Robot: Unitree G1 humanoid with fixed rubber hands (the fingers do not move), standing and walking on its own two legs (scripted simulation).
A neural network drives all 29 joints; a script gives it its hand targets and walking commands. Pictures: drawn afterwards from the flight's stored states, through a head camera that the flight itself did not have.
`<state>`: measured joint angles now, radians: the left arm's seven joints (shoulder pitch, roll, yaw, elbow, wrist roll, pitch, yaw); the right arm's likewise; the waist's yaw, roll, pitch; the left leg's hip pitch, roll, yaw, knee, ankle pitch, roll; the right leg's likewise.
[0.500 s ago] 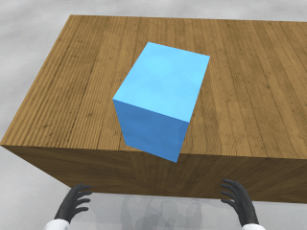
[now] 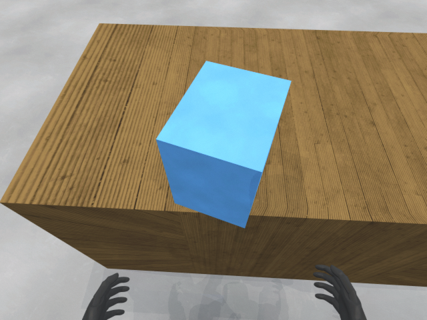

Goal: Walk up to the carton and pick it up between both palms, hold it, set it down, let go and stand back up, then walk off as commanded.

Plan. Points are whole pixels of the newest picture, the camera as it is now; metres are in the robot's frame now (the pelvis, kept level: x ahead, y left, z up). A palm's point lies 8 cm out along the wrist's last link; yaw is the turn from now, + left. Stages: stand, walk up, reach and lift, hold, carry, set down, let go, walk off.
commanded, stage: let go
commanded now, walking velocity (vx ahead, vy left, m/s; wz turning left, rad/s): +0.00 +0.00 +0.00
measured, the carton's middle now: (226, 148) +0.43 +0.01 +0.05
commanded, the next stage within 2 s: stand in 0.24 s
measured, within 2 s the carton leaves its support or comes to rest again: neither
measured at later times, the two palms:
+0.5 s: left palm (94, 314) +0.14 +0.25 -0.09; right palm (358, 306) +0.17 -0.24 -0.09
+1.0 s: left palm out of the picture +0.12 +0.26 -0.10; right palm (372, 305) +0.17 -0.26 -0.08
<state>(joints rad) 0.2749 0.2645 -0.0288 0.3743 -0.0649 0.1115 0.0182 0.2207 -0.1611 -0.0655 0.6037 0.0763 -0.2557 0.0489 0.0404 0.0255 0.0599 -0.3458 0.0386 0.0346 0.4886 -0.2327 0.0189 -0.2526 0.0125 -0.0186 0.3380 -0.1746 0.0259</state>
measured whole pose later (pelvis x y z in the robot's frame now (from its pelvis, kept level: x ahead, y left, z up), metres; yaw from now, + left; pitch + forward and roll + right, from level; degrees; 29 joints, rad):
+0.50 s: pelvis +0.01 +0.00 +0.00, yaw +1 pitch +5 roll -1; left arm 0.23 0.26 -0.03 0.65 0.04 -0.02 0.02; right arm 0.19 -0.22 -0.07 0.67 0.07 -0.06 0.03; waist 0.01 0.02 -0.07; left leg -0.32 0.01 0.03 0.49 -0.26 0.02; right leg -0.25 -0.01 -0.02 0.41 -0.24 0.03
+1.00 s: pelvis +0.01 +0.00 +0.00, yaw +1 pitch +4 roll -1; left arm 0.23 0.27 -0.03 0.84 0.04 -0.06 0.01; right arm 0.19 -0.27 -0.07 0.71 0.07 -0.06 0.02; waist 0.01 0.03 -0.15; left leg -0.31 0.01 0.03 0.49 -0.26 0.02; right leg -0.25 -0.01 -0.02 0.43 -0.25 0.03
